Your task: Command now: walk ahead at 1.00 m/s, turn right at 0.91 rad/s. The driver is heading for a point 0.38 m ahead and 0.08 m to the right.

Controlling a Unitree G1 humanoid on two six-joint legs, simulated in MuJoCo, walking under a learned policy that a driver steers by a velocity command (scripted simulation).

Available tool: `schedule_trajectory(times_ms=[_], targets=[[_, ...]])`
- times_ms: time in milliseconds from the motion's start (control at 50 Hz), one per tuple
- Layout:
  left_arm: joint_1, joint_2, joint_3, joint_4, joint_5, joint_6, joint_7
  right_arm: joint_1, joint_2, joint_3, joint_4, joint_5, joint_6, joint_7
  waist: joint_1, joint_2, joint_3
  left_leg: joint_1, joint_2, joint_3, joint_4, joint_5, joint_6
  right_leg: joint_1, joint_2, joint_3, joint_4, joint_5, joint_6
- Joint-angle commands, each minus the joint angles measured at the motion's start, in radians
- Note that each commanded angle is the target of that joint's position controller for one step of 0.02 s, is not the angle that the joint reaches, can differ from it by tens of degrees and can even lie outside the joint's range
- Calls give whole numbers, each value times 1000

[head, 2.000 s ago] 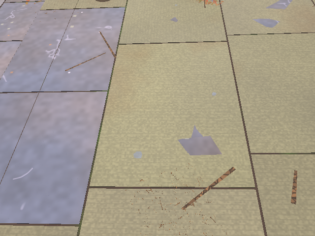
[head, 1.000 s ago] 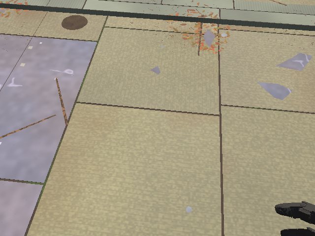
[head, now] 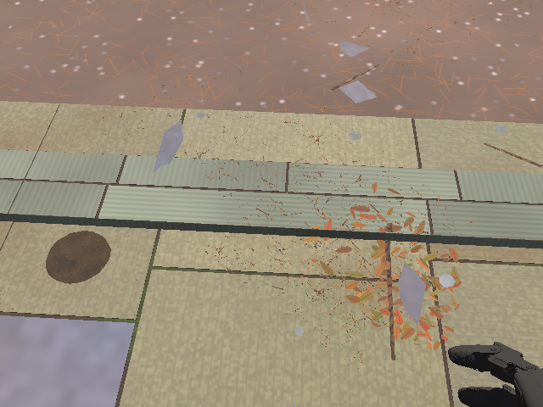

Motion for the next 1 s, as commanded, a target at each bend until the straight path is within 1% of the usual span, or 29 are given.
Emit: schedule_trajectory(times_ms=[20, 60, 100, 160, 200, 220, 240, 280, 300, 320, 340, 360, 380, 400, 420, 440, 480, 540, 600, 680, 720, 740, 760, 780, 800, 820, 860, 900, 1000], targets=[[-145, 81, 2, -127, 26, 1, -12, 285, -125, -76, 38, -1, 7, -8, -200, 61, -125, 621, 360, -495, -329, -305, 175, -610, -144, -68, 242, 106, 9], [-192, 29, -7, -158, 47, 28, -41, 326, -103, -70, 97, 8, -8, -7, -160, 94, -33, 483, 305, -297, -364, -104, 142, -588, -187, -71, 205, 99, 20], [-256, -13, -22, -212, 46, 53, -55, 352, -74, -66, 144, 34, -25, 8, -130, 121, 4, 453, 302, -179, -394, 47, 119, -638, -222, -83, 184, 102, 23], [-355, -13, -40, -293, 48, 58, -79, 295, -88, -69, 158, 40, -43, 14, -82, 130, 41, 369, 255, 32, -460, 223, 87, -625, -229, -121, 69, 264, 28], [-416, -9, -52, -321, 47, 53, -93, 260, -104, -71, 164, 39, -48, 14, -65, 85, 97, 280, 200, 163, -493, 354, 68, -508, -202, -179, -151, 386, 24], [-450, -16, -59, -322, 52, 45, -100, 279, -109, -70, 176, 43, -51, 14, -75, 43, 124, 248, 171, 211, -495, 491, 61, -418, -159, -243, -280, 440, 20], [-444, -21, -62, -312, 55, 35, -103, 310, -137, -75, 188, 45, -54, 14, -78, 38, 117, 251, 167, 224, -465, 654, 63, -316, -106, -289, -357, 480, 14], [-320, 11, -52, -253, 68, 21, -96, 344, -219, -91, 192, 55, -47, 6, -27, 84, 23, 314, 177, 220, -268, 983, 61, -113, -11, -319, -431, 458, -6], [-192, 40, -39, -207, 78, 15, -86, 345, -248, -95, 191, 61, -33, 1, 30, 101, -54, 317, 191, 211, -78, 1041, 62, 38, 15, -288, -460, 440, -31], [-117, 123, 12, -232, -9, 10, -60, 290, -363, -126, 158, 109, -32, -13, 117, 144, -143, 294, 196, 162, 80, 1045, 35, 213, -37, -180, -503, 552, -60], [-64, 179, 20, -194, -12, 17, -36, 301, -276, -106, 155, 100, -27, -17, 114, 38, -169, 171, 99, 173, 399, 431, -8, 366, -128, -63, -589, 727, -82], [-118, 281, 22, -229, 37, 16, -9, 488, -130, -60, 130, 38, -32, -4, -47, -290, -349, -116, -19, 96, 878, -482, -51, 688, -420, 273, -413, 1478, -231], [-102, 223, 17, -261, 53, 15, -15, 511, -208, -61, 130, 74, -40, 11, 12, -131, -645, -174, -13, -147, 1007, -478, -50, 789, -526, 477, -504, 1327, -371], [-150, 200, 18, -265, 38, 13, -21, 406, -242, -73, 112, 103, -35, 9, 9, -11, -532, -170, 28, -141, 941, -399, -43, 627, -465, 400, -583, 1165, -335], [-225, 161, 11, -254, 5, 1, -26, 355, -214, -70, 95, 98, -26, -3, -47, 70, -338, -214, 66, -107, 840, -345, -45, 433, -409, 314, -631, 1010, -286], [-275, 118, -3, -258, -9, -8, -23, 333, -198, -71, 109, 84, -11, -17, -82, 118, -227, -202, 92, -89, 790, -316, -57, 262, -378, 263, -673, 949, -253], [-311, 105, -5, -251, 14, -18, -23, 362, -188, -80, 110, 75, 23, -29, -142, 108, -150, -68, 113, -88, 720, -270, -69, -6, -351, 189, -747, 946, -235], [-325, 75, -10, -212, 19, -24, -18, 346, -110, -70, 97, 61, 39, -38, -166, 33, -142, 4, 108, -67, 518, -200, -79, -143, -299, 48, -776, 1021, -212], [-335, 61, -10, -190, 16, -2, -1, 284, -73, -61, 94, 52, 39, -32, -146, -12, -175, 64, 78, -40, 283, 21, -75, -134, -227, -61, -758, 964, -155], [-292, 52, -12, -144, 16, 16, 1, 170, -99, -66, 73, 63, 40, -15, -100, -52, -144, 106, 55, -55, 93, 130, -60, -90, -250, -32, -739, 733, -128], [-297, 41, -18, -127, 10, 19, -1, 161, -112, -75, 71, 54, 36, -7, -117, -58, -126, 161, 36, -48, -30, 139, -29, -86, -257, -4, -677, 620, -97], [-294, 26, -24, -119, 4, 18, -1, 177, -116, -80, 78, 45, 32, -5, -133, -53, -123, 227, 26, -38, -123, 213, -6, -98, -232, 0, -637, 515, -60], [-245, -4, -33, -107, 16, 10, -1, 171, -149, -87, 73, 33, 28, -7, -115, -3, -120, 301, 87, -98, -161, 474, 20, -123, -177, -15, -584, 385, -2], [-133, -28, -38, -89, 35, -1, -3, 146, -197, -92, 52, 21, 30, -13, -45, 131, -150, 408, 223, -210, -117, 778, 95, -201, -96, -50, -513, 99, 55], [-93, -32, -41, -70, 24, 2, 6, 144, -134, -79, 59, 16, 40, -12, -51, 230, -210, 406, 290, -284, -136, 712, 204, -194, -86, -88, -460, -32, 102], [-133, 4, -35, -75, 21, 17, 14, 137, -86, -67, 67, 27, 47, -5, -66, 217, -212, 362, 281, -317, -163, 548, 228, -157, -112, -93, -466, -19, 124], [-184, 13, -29, -69, 19, 62, 23, 83, -80, -65, 66, 41, 59, 8, -61, 169, -158, 254, 194, -250, -183, 214, 155, -92, -126, -97, -561, 76, 124], [-204, 22, -25, -56, 25, 88, 27, 66, -100, -71, 65, 41, 57, 15, -78, 113, -80, 202, 123, -172, -186, 35, 91, -101, -120, -88, -602, 91, 104], [-204, 13, -22, -13, 20, 70, 38, 86, -74, -71, 98, 49, 46, 3, -97, 79, -121, 298, 95, -127, -122, 247, 94, -83, -133, -76, -619, 192, 105]])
